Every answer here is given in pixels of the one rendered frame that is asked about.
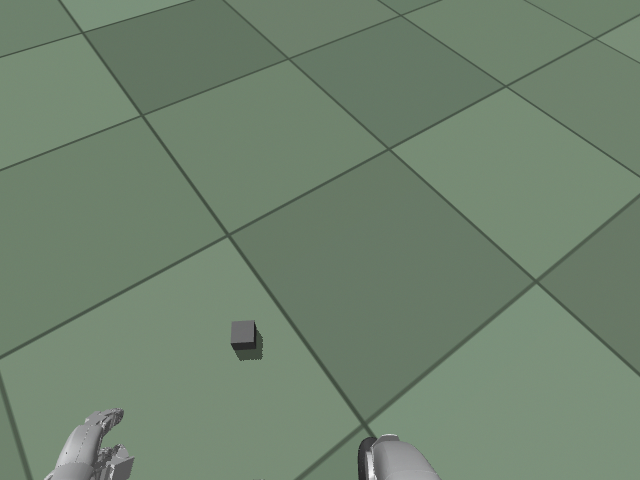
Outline right robot foot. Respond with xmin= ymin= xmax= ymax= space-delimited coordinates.
xmin=358 ymin=437 xmax=377 ymax=480

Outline left robot arm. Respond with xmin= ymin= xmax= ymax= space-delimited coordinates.
xmin=44 ymin=462 xmax=97 ymax=480

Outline cube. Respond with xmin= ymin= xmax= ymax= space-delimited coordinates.
xmin=231 ymin=320 xmax=256 ymax=350

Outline left robot hand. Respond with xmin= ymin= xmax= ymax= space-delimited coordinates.
xmin=55 ymin=408 xmax=134 ymax=480

